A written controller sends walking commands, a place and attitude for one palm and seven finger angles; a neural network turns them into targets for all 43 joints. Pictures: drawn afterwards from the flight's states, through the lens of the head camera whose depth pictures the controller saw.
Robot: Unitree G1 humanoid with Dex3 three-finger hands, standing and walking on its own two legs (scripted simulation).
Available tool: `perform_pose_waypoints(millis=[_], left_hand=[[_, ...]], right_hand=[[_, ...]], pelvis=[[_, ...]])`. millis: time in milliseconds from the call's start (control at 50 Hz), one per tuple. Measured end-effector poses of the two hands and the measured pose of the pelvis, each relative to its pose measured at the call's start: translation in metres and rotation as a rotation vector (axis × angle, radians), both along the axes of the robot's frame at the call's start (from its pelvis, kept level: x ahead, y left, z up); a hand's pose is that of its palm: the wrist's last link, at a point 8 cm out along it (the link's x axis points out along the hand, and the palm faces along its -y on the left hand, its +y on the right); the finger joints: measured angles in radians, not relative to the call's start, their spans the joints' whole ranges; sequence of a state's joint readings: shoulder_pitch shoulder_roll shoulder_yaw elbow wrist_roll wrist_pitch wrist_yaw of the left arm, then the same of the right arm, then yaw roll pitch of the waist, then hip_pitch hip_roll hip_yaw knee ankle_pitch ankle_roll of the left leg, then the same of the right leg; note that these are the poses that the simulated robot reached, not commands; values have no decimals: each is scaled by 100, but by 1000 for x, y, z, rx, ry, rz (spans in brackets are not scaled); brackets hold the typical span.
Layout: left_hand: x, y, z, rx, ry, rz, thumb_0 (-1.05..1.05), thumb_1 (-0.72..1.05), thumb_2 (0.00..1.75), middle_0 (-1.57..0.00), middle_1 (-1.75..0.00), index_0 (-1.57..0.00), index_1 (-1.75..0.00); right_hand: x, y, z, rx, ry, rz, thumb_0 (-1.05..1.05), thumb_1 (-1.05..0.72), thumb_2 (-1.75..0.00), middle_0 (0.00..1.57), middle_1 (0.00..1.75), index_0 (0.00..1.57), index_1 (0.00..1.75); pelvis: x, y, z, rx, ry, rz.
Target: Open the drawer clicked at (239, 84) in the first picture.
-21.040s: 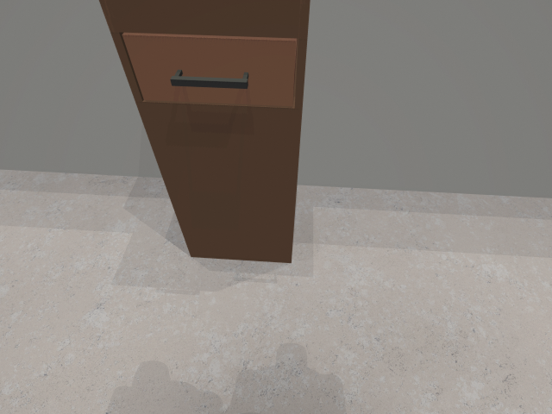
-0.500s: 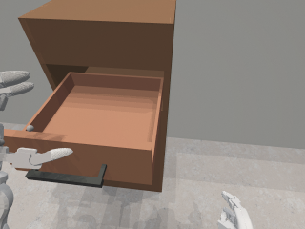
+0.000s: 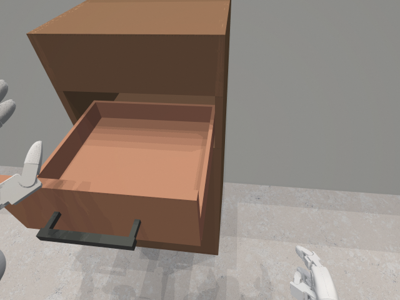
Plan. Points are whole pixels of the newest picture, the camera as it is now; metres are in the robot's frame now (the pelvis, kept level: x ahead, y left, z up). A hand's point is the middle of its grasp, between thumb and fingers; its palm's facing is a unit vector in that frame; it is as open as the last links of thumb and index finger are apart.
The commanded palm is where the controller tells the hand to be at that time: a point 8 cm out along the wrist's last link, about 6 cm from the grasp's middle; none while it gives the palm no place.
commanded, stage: draw the hand back to the body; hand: left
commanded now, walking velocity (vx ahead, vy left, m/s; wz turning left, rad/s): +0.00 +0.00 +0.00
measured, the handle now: (90, 229) +0.20 +0.24 +0.07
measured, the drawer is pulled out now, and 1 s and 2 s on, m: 0.30 0.30 0.30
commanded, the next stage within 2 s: step back with the hand held close in 0.20 s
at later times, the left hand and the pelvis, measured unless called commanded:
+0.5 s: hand (29, 173) +0.18 +0.23 +0.26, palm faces +0.48 -0.76 -0.45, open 7.4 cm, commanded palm +0.11 +0.28 +0.27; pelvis -0.02 +0.00 +0.00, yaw +0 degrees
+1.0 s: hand out of the picture +0.10 +0.26 +0.26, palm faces +0.54 -0.73 -0.42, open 7.4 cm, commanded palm +0.04 +0.31 +0.27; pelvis -0.09 +0.03 -0.02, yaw +1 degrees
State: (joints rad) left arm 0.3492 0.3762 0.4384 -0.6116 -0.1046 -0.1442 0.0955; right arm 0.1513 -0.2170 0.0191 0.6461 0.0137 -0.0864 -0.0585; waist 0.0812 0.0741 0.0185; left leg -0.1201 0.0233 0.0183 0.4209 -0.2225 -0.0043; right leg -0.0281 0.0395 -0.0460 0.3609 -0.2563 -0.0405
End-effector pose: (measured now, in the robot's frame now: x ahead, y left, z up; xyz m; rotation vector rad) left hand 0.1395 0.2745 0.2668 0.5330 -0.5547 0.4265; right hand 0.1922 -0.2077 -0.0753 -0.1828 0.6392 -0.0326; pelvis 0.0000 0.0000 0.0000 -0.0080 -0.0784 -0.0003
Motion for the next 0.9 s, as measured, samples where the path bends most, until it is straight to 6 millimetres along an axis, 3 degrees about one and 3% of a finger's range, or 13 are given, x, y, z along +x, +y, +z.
perform_pose_waypoints(millis=[160,360,440,580,700,900], left_hand=[[-3,-2,-1,-13,-4,0,1,81,86,-21,-36,-21,-35],[-5,-2,3,22,-6,1,1,88,89,-21,-31,-21,-31],[-3,-1,8,91,-19,-13,1,89,89,-21,-31,-21,-30],[-2,-2,0,160,57,-89,1,89,89,-21,-31,-21,-30],[-21,5,1,223,47,-115,1,89,89,-21,-31,-21,-30],[-65,24,6,227,-94,-46,1,89,89,-21,-31,-21,-30]], right_hand=[[0,-1,2,-3,-8,13,1,-90,-90,20,30,20,30],[-10,-6,0,-4,11,-1,1,-90,-90,20,30,20,30],[-17,-11,0,-20,32,-26,1,-90,-90,20,30,20,30],[-42,-23,2,-49,55,-112,1,-90,-90,20,30,20,30],[-71,-21,3,-80,71,-143,1,-90,-90,20,29,20,30],[-110,0,-6,-72,59,-102,1,-90,-90,20,30,20,30]], pelvis=[[-3,-3,0,-1,-3,3],[-7,-4,0,-6,12,5],[-12,-1,-1,-14,54,5],[-27,11,-3,-12,95,-10],[-44,20,-6,-13,105,-11],[-77,28,-14,-21,95,-1]])
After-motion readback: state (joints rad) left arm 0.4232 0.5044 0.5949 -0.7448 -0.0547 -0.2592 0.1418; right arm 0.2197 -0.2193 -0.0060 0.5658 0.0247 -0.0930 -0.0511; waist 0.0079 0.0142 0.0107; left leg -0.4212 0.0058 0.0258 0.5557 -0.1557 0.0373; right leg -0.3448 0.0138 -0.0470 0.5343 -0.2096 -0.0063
